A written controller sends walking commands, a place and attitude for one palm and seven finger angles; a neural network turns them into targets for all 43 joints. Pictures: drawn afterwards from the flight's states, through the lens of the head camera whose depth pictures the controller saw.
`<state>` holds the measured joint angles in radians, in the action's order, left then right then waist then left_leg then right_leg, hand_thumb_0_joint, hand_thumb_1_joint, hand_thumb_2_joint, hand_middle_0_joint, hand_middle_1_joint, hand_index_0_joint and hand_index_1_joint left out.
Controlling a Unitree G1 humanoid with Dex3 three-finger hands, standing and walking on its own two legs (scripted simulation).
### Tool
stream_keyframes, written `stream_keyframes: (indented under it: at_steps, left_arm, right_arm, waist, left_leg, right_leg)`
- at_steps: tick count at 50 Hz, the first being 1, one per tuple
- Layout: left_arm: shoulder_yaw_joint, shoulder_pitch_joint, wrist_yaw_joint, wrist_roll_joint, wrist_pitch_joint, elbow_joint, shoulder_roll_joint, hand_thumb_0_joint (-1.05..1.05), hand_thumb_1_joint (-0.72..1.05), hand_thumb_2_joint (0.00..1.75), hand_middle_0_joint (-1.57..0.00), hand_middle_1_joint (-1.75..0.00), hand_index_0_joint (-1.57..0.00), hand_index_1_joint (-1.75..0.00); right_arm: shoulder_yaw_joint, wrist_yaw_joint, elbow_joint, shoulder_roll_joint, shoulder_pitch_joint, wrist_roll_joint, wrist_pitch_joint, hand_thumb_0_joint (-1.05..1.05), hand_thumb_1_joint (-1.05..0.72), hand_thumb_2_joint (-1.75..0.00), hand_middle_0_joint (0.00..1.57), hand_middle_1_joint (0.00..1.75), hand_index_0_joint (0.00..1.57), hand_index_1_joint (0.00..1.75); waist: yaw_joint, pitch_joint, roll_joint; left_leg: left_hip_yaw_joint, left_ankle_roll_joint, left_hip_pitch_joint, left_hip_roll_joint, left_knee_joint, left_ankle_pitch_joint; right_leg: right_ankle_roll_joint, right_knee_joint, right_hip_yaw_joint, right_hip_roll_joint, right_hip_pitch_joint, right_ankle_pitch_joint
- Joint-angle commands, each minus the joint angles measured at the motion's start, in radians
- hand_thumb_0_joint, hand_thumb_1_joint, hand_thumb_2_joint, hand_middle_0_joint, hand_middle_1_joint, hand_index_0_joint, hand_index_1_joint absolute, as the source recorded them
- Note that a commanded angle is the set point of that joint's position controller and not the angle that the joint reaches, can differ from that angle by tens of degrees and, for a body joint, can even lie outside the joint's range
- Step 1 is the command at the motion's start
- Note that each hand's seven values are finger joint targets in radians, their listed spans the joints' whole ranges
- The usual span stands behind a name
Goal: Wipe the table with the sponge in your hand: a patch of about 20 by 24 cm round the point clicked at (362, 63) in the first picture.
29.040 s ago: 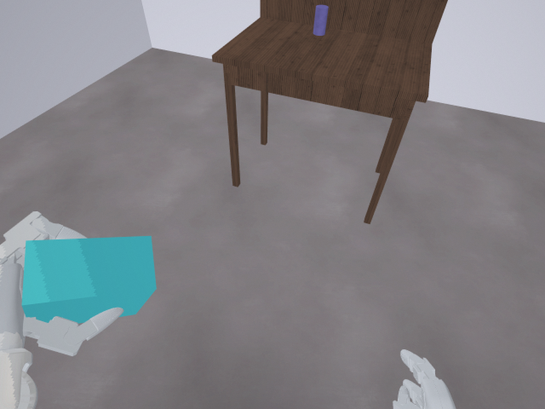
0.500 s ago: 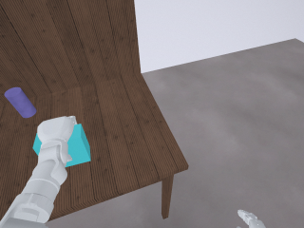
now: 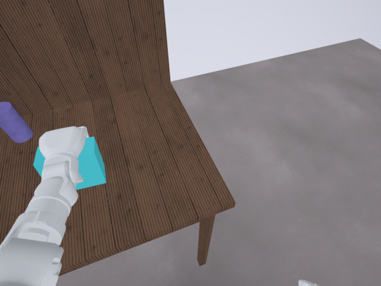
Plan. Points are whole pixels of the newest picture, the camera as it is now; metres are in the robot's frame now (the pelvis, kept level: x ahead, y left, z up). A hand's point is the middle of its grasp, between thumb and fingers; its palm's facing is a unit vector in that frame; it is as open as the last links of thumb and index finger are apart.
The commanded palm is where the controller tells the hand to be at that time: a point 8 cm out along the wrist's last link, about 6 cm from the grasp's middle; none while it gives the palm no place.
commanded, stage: wipe forward along the first lane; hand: left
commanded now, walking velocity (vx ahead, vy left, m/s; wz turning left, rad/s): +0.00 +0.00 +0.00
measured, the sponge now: (76, 170) +0.37 +0.31 -0.01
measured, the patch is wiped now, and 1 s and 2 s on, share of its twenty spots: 0.35 0.40 0.50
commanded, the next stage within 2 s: slide across to the middle lane in 0.36 s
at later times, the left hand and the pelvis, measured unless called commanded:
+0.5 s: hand (69, 140) +0.43 +0.33 +0.04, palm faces -0.13 -0.02 -0.99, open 10.1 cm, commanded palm +0.42 +0.32 +0.08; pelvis +0.01 +0.01 +0.00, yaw -1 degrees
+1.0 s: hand (90, 132) +0.46 +0.29 +0.04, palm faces -0.11 -0.01 -0.99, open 10.1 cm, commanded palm +0.44 +0.26 +0.10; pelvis +0.02 +0.02 +0.00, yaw +0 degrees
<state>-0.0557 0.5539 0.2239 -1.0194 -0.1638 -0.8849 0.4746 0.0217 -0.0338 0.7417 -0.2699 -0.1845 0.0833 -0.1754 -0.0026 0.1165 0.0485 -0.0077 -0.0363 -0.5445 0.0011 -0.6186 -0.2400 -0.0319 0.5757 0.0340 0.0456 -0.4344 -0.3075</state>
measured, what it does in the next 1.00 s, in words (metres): stands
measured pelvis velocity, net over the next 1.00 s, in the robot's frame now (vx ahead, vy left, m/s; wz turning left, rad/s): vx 0.02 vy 0.02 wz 0.00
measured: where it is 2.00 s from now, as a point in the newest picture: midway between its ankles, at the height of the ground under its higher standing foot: outside the picture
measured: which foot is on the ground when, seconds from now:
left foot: down 0.00-1.00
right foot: down 0.00-1.00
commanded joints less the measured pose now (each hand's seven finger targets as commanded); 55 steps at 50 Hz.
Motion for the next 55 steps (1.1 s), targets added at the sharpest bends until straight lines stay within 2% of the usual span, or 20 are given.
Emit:
stream_keyframes:
  at_steps: [1,3,5,6,10,16,18,20,22,23,25,28,30,33,37,44,47,48,50,55]
  left_arm:
    - [0.054,0.327,0.017,-0.037,-0.023,0.003,0.268,0.0,0.1,1.3,-1.2,-1.6,-1.2,-1.6]
    - [0.085,0.329,0.016,-0.042,-0.02,-0.012,0.303,0.0,0.1,1.3,-1.2,-1.6,-1.2,-1.6]
    - [0.032,0.357,0.009,-0.05,-0.016,-0.018,0.261,0.0,0.1,1.3,-1.2,-1.6,-1.2,-1.6]
    - [0.054,0.353,0.008,-0.058,-0.017,-0.041,0.293,0.0,0.1,1.3,-1.2,-1.6,-1.2,-1.6]
    - [0.037,0.399,0.0,-0.049,-0.002,-0.054,0.281,0.0,0.1,1.3,-1.2,-1.6,-1.2,-1.6]
    - [0.045,0.46,0.001,-0.056,0.017,-0.083,0.318,0.0,0.1,1.3,-1.2,-1.6,-1.2,-1.6]
    - [0.106,0.444,0.004,-0.054,0.022,-0.094,0.376,0.0,0.1,1.3,-1.2,-1.6,-1.2,-1.6]
    - [0.07,0.465,0.001,-0.056,0.023,-0.106,0.355,0.0,0.1,1.3,-1.2,-1.6,-1.2,-1.6]
    - [0.104,0.469,0.003,-0.067,0.022,-0.133,0.412,0.0,0.1,1.3,-1.2,-1.6,-1.2,-1.6]
    - [0.111,0.466,-0.001,-0.054,0.029,-0.114,0.404,0.0,0.1,1.3,-1.2,-1.6,-1.2,-1.6]
    - [0.042,0.505,-0.005,-0.061,0.036,-0.072,0.333,0.0,0.1,1.3,-1.2,-1.6,-1.2,-1.6]
    - [0.061,0.491,-0.004,-0.027,0.05,-0.008,0.305,0.0,0.1,1.3,-1.2,-1.6,-1.2,-1.6]
    - [0.023,0.485,0.001,-0.002,0.05,0.009,0.25,0.0,0.1,1.3,-1.2,-1.6,-1.2,-1.6]
    - [0.032,0.53,0.013,0.014,0.039,0.038,0.247,0.0,0.1,1.3,-1.2,-1.6,-1.2,-1.6]
    - [-0.03,0.572,0.027,-0.005,-0.002,0.021,0.178,0.0,0.1,1.3,-1.2,-1.6,-1.2,-1.6]
    - [-0.02,0.632,0.038,-0.006,-0.05,-0.019,0.182,0.0,0.1,1.3,-1.2,-1.6,-1.2,-1.6]
    - [-0.056,0.659,0.038,-0.019,-0.065,-0.02,0.135,0.0,0.1,1.3,-1.2,-1.6,-1.2,-1.6]
    - [-0.031,0.642,0.04,-0.009,-0.065,-0.019,0.137,0.0,0.1,1.3,-1.2,-1.6,-1.2,-1.6]
    - [-0.077,0.63,0.04,-0.005,-0.072,-0.023,0.074,0.0,0.1,1.3,-1.2,-1.6,-1.2,-1.6]
    - [-0.036,0.608,0.052,-0.009,-0.1,-0.025,0.121,0.0,0.1,1.3,-1.2,-1.6,-1.2,-1.6]
  right_arm:
    - [0.049,-0.007,-0.099,-0.165,0.024,0.002,0.032,0.0,-0.9,-0.9,0.2,0.3,0.2,0.3]
    - [0.05,-0.006,-0.096,-0.169,0.019,0.0,0.031,0.0,-0.9,-0.9,0.2,0.3,0.2,0.3]
    - [0.051,-0.003,-0.096,-0.164,-0.001,0.0,0.031,0.0,-0.9,-0.9,0.2,0.3,0.2,0.3]
    - [0.051,-0.001,-0.094,-0.168,-0.009,-0.001,0.03,0.0,-0.9,-0.9,0.2,0.3,0.2,0.3]
    - [0.053,0.0,-0.092,-0.17,-0.031,-0.001,0.031,0.0,-0.9,-0.9,0.2,0.3,0.2,0.3]
    - [0.055,0.001,-0.082,-0.178,-0.065,-0.004,0.033,0.0,-0.9,-0.9,0.2,0.3,0.2,0.3]
    - [0.056,0.002,-0.077,-0.184,-0.069,-0.006,0.031,0.0,-0.9,-0.9,0.2,0.3,0.2,0.3]
    - [0.058,0.005,-0.076,-0.183,-0.085,-0.005,0.03,0.0,-0.9,-0.9,0.2,0.3,0.2,0.3]
    - [0.056,0.007,-0.072,-0.191,-0.098,-0.005,0.027,0.0,-0.9,-0.9,0.2,0.3,0.2,0.3]
    - [0.056,0.008,-0.077,-0.189,-0.091,-0.005,0.03,0.0,-0.9,-0.9,0.2,0.3,0.2,0.3]
    - [0.061,0.012,-0.076,-0.181,-0.095,-0.006,0.032,0.0,-0.9,-0.9,0.2,0.3,0.2,0.3]
    - [0.069,0.015,-0.077,-0.17,-0.087,-0.007,0.036,0.0,-0.9,-0.9,0.2,0.3,0.2,0.3]
    - [0.071,0.016,-0.076,-0.165,-0.081,-0.005,0.036,0.0,-0.9,-0.9,0.2,0.3,0.2,0.3]
    - [0.068,0.014,-0.068,-0.164,-0.055,-0.001,0.041,0.0,-0.9,-0.9,0.2,0.3,0.2,0.3]
    - [0.066,0.018,-0.053,-0.158,-0.048,-0.005,0.043,0.0,-0.9,-0.9,0.2,0.3,0.2,0.3]
    - [0.059,0.014,-0.042,-0.156,-0.043,-0.013,0.04,0.0,-0.9,-0.9,0.2,0.3,0.2,0.3]
    - [0.059,0.02,-0.047,-0.15,-0.035,-0.016,0.034,0.0,-0.9,-0.9,0.2,0.3,0.2,0.3]
    - [0.061,0.02,-0.048,-0.148,-0.029,-0.017,0.034,0.0,-0.9,-0.9,0.2,0.3,0.2,0.3]
    - [0.062,0.025,-0.054,-0.14,-0.031,-0.021,0.03,0.0,-0.9,-0.9,0.2,0.3,0.2,0.3]
    - [0.058,0.028,-0.053,-0.144,-0.024,-0.023,0.015,0.0,-0.9,-0.9,0.2,0.3,0.2,0.3]
  waist:
    - [0.041,0.182,-0.072]
    - [0.028,0.202,-0.045]
    - [0.045,0.211,-0.03]
    - [0.042,0.21,-0.041]
    - [0.058,0.219,-0.034]
    - [0.071,0.247,-0.023]
    - [0.051,0.279,-0.004]
    - [0.074,0.265,-0.025]
    - [0.068,0.274,-0.035]
    - [0.058,0.288,-0.012]
    - [0.078,0.29,0.028]
    - [0.057,0.352,0.054]
    - [0.07,0.333,0.035]
    - [0.069,0.317,0.037]
    - [0.082,0.286,0.04]
    - [0.082,0.318,0.011]
    - [0.089,0.332,0.012]
    - [0.078,0.341,0.035]
    - [0.083,0.343,0.02]
    - [0.067,0.376,-0.013]
  left_leg:
    - [0.042,-0.026,0.169,-0.001,0.055,0.08]
    - [0.049,-0.025,0.171,-0.001,0.054,0.1]
    - [0.042,-0.025,0.185,-0.002,0.045,0.107]
    - [0.045,-0.025,0.175,-0.002,0.042,0.11]
    - [0.048,-0.026,0.181,-0.007,0.034,0.114]
    - [0.048,-0.026,0.172,-0.009,0.021,0.132]
    - [0.051,-0.024,0.18,-0.013,0.018,0.174]
    - [0.043,-0.026,0.169,-0.01,0.009,0.162]
    - [0.041,-0.027,0.145,-0.008,0.007,0.166]
    - [0.044,-0.026,0.157,-0.01,0.012,0.185]
    - [0.047,-0.024,0.211,-0.016,0.006,0.199]
    - [0.063,-0.017,0.288,-0.027,0.012,0.261]
    - [0.064,-0.017,0.308,-0.029,0.015,0.259]
    - [0.086,-0.01,0.328,-0.035,0.042,0.249]
    - [0.097,-0.002,0.353,-0.038,0.054,0.219]
    - [0.093,0.003,0.354,-0.035,0.055,0.255]
    - [0.09,0.007,0.367,-0.038,0.043,0.287]
    - [0.096,0.012,0.377,-0.039,0.041,0.311]
    - [0.092,0.012,0.388,-0.041,0.033,0.331]
    - [0.061,0.001,0.343,-0.028,0.022,0.371]
  right_leg:
    - [-0.023,-0.105,-0.047,-0.013,-0.009,0.14]
    - [-0.03,-0.098,-0.051,-0.011,-0.007,0.152]
    - [-0.026,-0.095,-0.042,-0.011,-0.02,0.157]
    - [-0.028,-0.093,-0.043,-0.01,-0.017,0.162]
    - [-0.026,-0.089,-0.039,-0.007,-0.041,0.159]
    - [-0.025,-0.08,-0.041,-0.004,-0.054,0.177]
    - [-0.032,-0.069,-0.044,-0.002,-0.04,0.211]
    - [-0.023,-0.073,-0.041,-0.002,-0.046,0.212]
    - [-0.024,-0.068,-0.045,-0.002,-0.03,0.228]
    - [-0.028,-0.067,-0.046,-0.002,-0.026,0.241]
    - [-0.027,-0.067,-0.036,0.0,-0.064,0.225]
    - [-0.034,-0.068,-0.032,0.006,-0.055,0.241]
    - [-0.027,-0.08,-0.025,0.007,-0.058,0.233]
    - [-0.03,-0.085,-0.021,0.005,-0.07,0.205]
    - [-0.03,-0.087,-0.007,0.006,-0.105,0.171]
    - [-0.029,-0.083,-0.006,0.003,-0.066,0.207]
    - [-0.028,-0.077,-0.006,0.002,-0.075,0.23]
    - [-0.032,-0.074,-0.007,0.003,-0.077,0.237]
    - [-0.029,-0.073,0.001,0.004,-0.079,0.25]
    - [-0.026,-0.068,-0.015,-0.004,0.016,0.365]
